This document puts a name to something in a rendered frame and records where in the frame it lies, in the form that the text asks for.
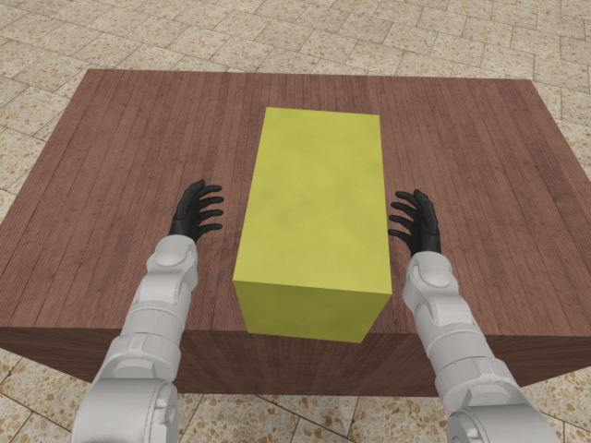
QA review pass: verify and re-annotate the right robot hand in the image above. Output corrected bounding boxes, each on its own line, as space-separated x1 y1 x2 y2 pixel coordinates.
388 189 441 258

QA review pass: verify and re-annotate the left robot forearm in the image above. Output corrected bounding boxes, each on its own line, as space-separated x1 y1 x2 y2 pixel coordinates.
71 234 199 443

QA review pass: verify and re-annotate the robot right upper arm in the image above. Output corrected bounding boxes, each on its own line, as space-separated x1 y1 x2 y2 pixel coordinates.
446 403 559 443

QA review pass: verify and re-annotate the carton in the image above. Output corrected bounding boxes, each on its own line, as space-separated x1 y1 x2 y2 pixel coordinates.
233 107 392 343

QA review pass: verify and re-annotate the right robot forearm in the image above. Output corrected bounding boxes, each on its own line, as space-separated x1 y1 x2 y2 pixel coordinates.
402 251 561 443

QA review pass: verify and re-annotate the left robot hand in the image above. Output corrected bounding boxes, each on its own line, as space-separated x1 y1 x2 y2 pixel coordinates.
168 179 224 244

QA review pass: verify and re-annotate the robot left upper arm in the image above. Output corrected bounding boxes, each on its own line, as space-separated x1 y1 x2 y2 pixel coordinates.
74 378 179 443

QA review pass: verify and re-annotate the pedestal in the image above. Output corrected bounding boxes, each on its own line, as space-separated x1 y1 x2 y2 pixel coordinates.
0 68 591 397

